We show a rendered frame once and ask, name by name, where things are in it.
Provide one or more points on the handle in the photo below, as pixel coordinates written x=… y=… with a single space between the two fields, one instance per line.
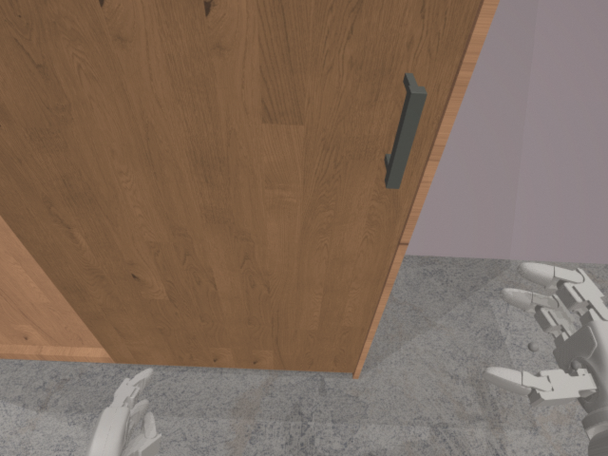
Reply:
x=413 y=106

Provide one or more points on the wardrobe door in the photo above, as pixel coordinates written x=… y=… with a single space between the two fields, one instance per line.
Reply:
x=204 y=180
x=32 y=310

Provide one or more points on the robot right forearm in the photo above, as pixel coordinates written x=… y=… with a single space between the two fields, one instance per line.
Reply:
x=595 y=425

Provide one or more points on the right robot hand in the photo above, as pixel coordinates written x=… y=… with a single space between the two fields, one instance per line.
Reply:
x=575 y=292

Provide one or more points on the left robot hand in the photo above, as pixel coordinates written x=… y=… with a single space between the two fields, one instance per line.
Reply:
x=115 y=424

